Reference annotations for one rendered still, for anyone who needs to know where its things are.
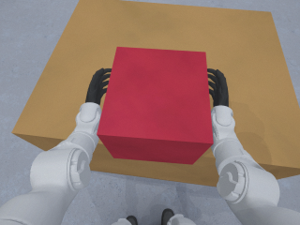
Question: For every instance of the left robot forearm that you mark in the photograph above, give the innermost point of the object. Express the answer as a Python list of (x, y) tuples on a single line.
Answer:
[(84, 135)]

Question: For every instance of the pedestal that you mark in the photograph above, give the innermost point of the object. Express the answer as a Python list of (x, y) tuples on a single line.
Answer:
[(242, 44)]

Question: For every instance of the robot left hand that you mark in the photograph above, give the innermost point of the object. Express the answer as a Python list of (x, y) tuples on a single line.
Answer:
[(95, 90)]

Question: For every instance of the right robot shin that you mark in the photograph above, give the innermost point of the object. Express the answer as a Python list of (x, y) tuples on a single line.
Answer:
[(176, 216)]

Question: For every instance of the robot left upper arm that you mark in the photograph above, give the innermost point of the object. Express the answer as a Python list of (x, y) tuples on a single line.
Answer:
[(56, 178)]

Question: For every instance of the carton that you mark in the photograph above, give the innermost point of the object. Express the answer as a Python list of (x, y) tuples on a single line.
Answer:
[(157, 106)]

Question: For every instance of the robot right hand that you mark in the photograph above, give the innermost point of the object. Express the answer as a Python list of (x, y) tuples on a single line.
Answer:
[(220, 93)]

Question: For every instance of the robot right upper arm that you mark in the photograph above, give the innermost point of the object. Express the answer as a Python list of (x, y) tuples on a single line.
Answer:
[(253, 194)]

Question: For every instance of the left robot foot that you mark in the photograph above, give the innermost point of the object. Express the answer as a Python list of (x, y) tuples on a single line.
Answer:
[(132, 220)]

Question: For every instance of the right robot forearm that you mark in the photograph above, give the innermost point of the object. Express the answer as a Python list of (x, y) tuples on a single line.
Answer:
[(226, 147)]

